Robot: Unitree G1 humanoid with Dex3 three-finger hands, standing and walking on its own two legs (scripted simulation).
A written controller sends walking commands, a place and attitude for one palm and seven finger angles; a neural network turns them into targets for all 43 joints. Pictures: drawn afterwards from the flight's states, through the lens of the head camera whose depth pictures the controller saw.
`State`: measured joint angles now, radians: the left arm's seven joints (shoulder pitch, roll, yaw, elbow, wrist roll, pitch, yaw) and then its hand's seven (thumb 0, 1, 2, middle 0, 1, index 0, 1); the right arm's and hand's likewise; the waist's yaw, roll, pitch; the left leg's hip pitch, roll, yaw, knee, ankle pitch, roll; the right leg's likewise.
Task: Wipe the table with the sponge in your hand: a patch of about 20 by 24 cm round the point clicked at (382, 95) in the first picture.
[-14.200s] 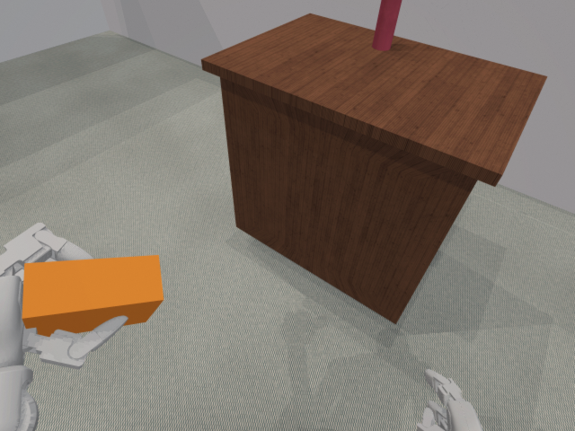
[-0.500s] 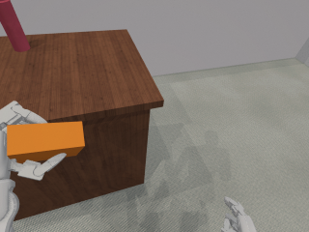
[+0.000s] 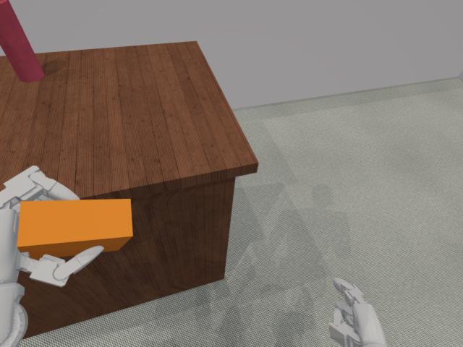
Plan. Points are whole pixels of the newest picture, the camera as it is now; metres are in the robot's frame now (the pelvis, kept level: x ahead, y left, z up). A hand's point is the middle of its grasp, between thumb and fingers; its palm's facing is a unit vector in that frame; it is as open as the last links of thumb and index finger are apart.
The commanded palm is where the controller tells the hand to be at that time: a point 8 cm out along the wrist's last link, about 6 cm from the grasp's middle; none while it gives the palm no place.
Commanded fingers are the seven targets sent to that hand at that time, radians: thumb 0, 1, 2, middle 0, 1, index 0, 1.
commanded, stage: shuffle to correct the standing spot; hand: left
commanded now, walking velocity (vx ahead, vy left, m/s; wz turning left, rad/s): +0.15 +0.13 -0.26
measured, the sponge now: (93, 228) +0.23 +0.22 +0.14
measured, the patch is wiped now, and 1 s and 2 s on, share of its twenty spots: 0.00 0.00 0.00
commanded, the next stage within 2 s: come to a stop and stand still in 1.10 s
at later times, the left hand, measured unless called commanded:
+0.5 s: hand (75, 191) +0.27 +0.25 +0.16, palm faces +0.35 -0.83 -0.43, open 9.4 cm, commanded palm +0.21 +0.29 +0.17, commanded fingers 0.00 0.10 1.30 -1.20 -1.60 -1.20 -1.60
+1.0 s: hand (50, 161) +0.31 +0.30 +0.16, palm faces +0.38 -0.82 -0.43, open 9.4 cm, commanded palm +0.24 +0.34 +0.17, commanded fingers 0.00 0.10 1.30 -1.20 -1.60 -1.20 -1.60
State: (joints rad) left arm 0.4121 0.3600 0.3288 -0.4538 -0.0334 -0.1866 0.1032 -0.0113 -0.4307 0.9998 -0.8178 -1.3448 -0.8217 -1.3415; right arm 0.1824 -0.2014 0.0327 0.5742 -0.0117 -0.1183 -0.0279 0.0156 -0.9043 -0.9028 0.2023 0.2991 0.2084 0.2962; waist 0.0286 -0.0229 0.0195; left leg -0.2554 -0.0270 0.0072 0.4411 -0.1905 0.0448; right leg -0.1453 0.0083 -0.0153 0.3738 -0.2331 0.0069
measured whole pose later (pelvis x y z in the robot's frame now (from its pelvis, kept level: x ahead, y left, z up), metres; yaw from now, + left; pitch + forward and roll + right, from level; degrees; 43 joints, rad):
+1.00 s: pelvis +0.07 +0.07 -0.03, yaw -2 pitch -3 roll +2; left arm 0.35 0.42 0.41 -0.50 -0.02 -0.23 0.13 -0.01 -0.43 1.00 -0.82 -1.35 -0.82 -1.35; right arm 0.14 -0.16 -0.02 0.58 0.02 -0.11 -0.02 0.02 -0.91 -0.90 0.20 0.30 0.20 0.30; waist 0.00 -0.05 0.14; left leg -0.37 0.03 0.07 0.65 -0.24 0.01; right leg -0.39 -0.05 -0.02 1.08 -0.54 0.01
